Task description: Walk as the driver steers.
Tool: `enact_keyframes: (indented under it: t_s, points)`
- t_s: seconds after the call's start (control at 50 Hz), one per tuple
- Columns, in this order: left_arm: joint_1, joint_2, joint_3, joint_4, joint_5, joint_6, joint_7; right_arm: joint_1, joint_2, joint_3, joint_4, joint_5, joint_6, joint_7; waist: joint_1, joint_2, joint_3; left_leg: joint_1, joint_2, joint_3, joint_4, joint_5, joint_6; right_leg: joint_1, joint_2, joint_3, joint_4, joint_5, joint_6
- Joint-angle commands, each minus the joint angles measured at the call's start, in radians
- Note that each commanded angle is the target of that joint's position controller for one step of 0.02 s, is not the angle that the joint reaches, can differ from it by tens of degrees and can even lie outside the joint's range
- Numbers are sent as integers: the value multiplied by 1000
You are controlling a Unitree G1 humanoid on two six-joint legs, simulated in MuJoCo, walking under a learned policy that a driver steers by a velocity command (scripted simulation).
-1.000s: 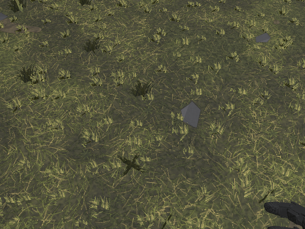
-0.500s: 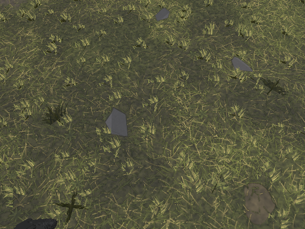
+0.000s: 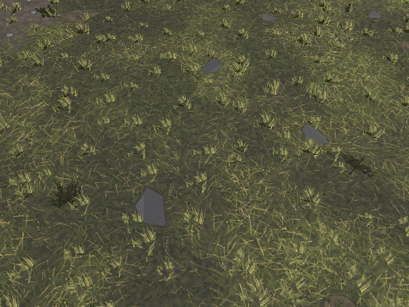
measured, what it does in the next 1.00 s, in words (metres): steps on the spot: left foot, then right foot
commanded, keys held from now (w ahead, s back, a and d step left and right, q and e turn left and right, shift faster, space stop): q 0.52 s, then no key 0.08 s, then e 0.40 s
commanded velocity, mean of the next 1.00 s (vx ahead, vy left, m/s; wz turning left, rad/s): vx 0.00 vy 0.00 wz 0.25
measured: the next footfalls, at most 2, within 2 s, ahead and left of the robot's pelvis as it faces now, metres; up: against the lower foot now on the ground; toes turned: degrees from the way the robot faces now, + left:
left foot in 0.40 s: +0.02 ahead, +0.14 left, +0.00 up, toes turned +16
right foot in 0.80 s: +0.10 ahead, -0.08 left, +0.00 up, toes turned +20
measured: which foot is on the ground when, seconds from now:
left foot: down 0.00-0.12, up 0.14-0.38, down 0.40-1.00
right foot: down 0.00-0.40, up 0.42-0.78, down 0.80-1.00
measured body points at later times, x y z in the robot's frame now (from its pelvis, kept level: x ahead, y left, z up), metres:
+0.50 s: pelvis +0.00 +0.04 +0.00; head +0.03 +0.08 +0.45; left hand +0.07 +0.36 -0.12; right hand +0.22 -0.19 -0.08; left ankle -0.02 +0.13 -0.73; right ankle +0.02 -0.12 -0.66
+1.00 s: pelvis +0.01 +0.04 +0.00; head +0.03 +0.04 +0.45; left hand +0.07 +0.35 -0.10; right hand +0.23 -0.18 -0.10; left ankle -0.02 +0.13 -0.73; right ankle +0.06 -0.09 -0.73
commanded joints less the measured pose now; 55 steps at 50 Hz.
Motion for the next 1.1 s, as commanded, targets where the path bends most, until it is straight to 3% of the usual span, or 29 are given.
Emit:
enact_keyframes:
  t_s: [0.02, 0.1, 0.14, 0.16, 0.18, 0.22, 0.28, 0.34, 0.38, 0.4, 0.42, 0.44, 0.46, 0.5, 0.54, 0.64, 0.72, 0.76, 0.8, 0.82, 0.84, 0.88, 0.94, 1.0, 1.02, 1.04, 1.06, 1.08, 1.1]
  points:
    - [-20, 99, 46, -74, -8, -22, 6, -44, -198, -60, -96, 11, -2, -18, 6, 157, -55, -60, 153, -257, -176, 155, 125, 69, -1, -11, 22, -3, -10]
    - [26, 127, 69, -65, -12, -25, 0, -56, -175, -65, -145, 19, 16, -21, 15, 23, -93, -148, 74, -194, -42, 144, 77, 165, -87, 37, -46, 47, -60]
    - [80, 175, 83, -53, -5, -21, 3, -44, -136, -58, -164, 21, 21, -17, 22, -165, -113, -268, -21, -32, 189, -29, 5, 244, -300, 244, -174, 163, -187]
    - [63, 171, 78, -65, 0, -26, 10, -44, -149, -67, -170, 17, 23, -12, 28, -232, -126, -316, -7, 22, 405, -294, -23, 247, -434, 345, -205, 302, -281]
    - [61, 160, 69, -76, 2, -33, 16, -50, -181, -83, -170, 15, 27, -7, 33, -158, -124, -344, 24, 9, 587, -354, -41, 226, -471, 349, -211, 390, -322]
    - [-29, 170, 69, -84, -13, -37, 22, -31, -143, -79, -160, 26, 44, -3, -9, -79, -86, -330, 76, 5, 561, -257, -53, 177, -382, 182, -204, 339, -248]
    - [-58, 199, 80, -76, -15, -20, 22, -59, -98, -60, -180, 23, 53, 12, 10, -129, -91, -186, 78, 93, 360, -168, -60, 123, -294, -1, -186, 361, -199]
    - [-35, 212, 85, -62, -34, -8, 14, -40, -126, -72, -196, 27, 54, 32, 13, -146, -139, -77, 51, 147, 144, -73, -34, 161, -321, -37, -129, 360, -187]
    - [-12, 187, 79, -41, -53, -6, 8, 41, -142, -88, -172, 18, 58, 28, -18, -98, -147, 78, 0, 172, -65, 83, 16, 92, -294, -97, -14, 217, -112]
    - [40, 142, 69, -23, -35, -6, 1, 64, -209, -108, -175, 13, 55, 15, -7, 73, -117, 191, 72, 17, -156, 319, 68, -62, -222, -179, 170, 10, -27]
    - [14, 87, 45, -75, 24, -4, -2, 63, -332, -127, -221, 2, 46, -3, 18, 383, -92, 276, 357, -404, -179, 699, 237, -373, -78, -190, 488, -472, 78]
    - [-100, 138, 58, -103, 1, -11, 8, 89, -317, -120, -231, -41, 19, 12, -77, 276, -179, 199, 420, -487, -231, 623, 378, -390, -31, 0, 655, -503, 74]
    - [-116, 160, 65, -98, -25, -8, 14, 52, -292, -110, -223, -43, -1, 17, -50, 191, -129, 171, 364, -400, -243, 508, 341, -408, -46, 32, 696, -416, 58]
    - [-87, 167, 74, -61, -14, -3, 31, -40, -223, -92, -225, 2, -4, 0, -1, 124, -94, 151, 271, -295, -225, 397, 237, -412, -72, 51, 648, -249, 53]
    - [-45, 157, 74, -41, -12, -5, 26, -71, -196, -77, -231, 5, 5, -16, 27, 134, -127, 116, 230, -237, -218, 472, 221, -330, -47, 37, 656, -161, 69]
    - [-53, 93, 41, -15, -26, -5, 9, -53, -140, -55, -209, -5, 6, -31, 4, 131, -158, 166, 206, -173, -216, 407, 212, -226, -66, 29, 390, -88, 86]
    - [-56, 92, 29, -3, -31, -6, -12, -46, -108, -37, -166, -28, 2, -12, -23, 165, -110, 61, 204, -154, -244, 238, 222, -19, -79, -6, 170, -110, 74]
    - [-40, 107, 30, 2, -35, -10, -16, -70, -121, -37, -151, -23, 0, -4, -1, 147, -66, 29, 199, -157, -232, 167, 209, 44, -64, -25, 26, -49, 51]
    - [-39, 150, 34, -9, -19, -18, -15, -33, -136, -42, -128, -15, -7, -6, 3, 92, -50, 32, 160, -140, -192, 146, 144, 101, -83, 17, -98, 166, 19]
    - [-40, 213, 45, -23, -18, -21, -10, 0, -145, -46, -132, -29, -13, -10, -34, 8, -68, 31, 104, -96, -134, 99, 104, 114, -141, 84, -57, 376, -8]
    - [-42, 242, 59, -8, -36, -20, -12, 5, -143, -50, -141, -33, -17, -14, -55, -97, -80, 38, 33, -7, -108, 79, 64, 77, -146, 124, -45, 344, -58]
    - [-40, 192, 52, -14, -41, -21, -15, -62, -131, -56, -154, -27, -8, -30, -20, -136, -81, 69, -5, 78, -20, 67, 25, 10, -171, 210, -103, 233, -99]
    - [-36, 187, 53, -31, -36, -22, -10, -55, -97, -63, -169, -19, 15, -35, -16, -157, -87, 63, -6, 83, 11, 49, 37, -18, -181, 281, -101, 192, -123]
    - [-50, 173, 52, -62, -43, -12, -4, -21, -106, -81, -172, -18, 15, -26, -21, -53, -97, 122, 60, 44, -71, 79, 77, -105, -113, 223, -1, 117, -77]
    - [-53, 156, 49, -72, -45, -8, -3, 1, -129, -90, -169, -19, 14, -24, -22, 39, -93, 156, 136, -29, -140, 119, 119, -169, -58, 148, 97, 52, -36]
    - [-35, 141, 46, -79, -43, -3, -5, 14, -163, -99, -165, -21, 12, -23, -13, 160, -89, 177, 279, -166, -219, 224, 201, -227, -5, 55, 224, -65, 4]
    - [-34, 150, 52, -86, -34, 2, -9, 1, -158, -96, -176, -24, 4, -28, -16, 220, -100, 183, 414, -268, -248, 369, 293, -278, -25, 17, 426, -351, 30]
    - [-40, 178, 67, -89, -37, 8, -13, 6, -146, -88, -184, -26, -6, -31, -21, 147, -96, 181, 463, -290, -255, 481, 343, -322, -49, 45, 606, -420, 43]
    - [-29, 171, 71, -84, -46, 17, -15, -30, -145, -86, -190, -23, -13, -34, 2, 83, -86, 175, 442, -227, -246, 494, 326, -336, -71, 61, 662, -393, 50]
Velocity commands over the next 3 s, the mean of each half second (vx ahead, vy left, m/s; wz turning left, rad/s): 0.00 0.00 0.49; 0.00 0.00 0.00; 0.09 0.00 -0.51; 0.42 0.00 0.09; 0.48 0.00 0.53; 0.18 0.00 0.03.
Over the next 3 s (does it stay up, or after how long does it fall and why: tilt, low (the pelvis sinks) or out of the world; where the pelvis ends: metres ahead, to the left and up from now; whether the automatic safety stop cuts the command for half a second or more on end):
stays up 0.72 0.09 0.00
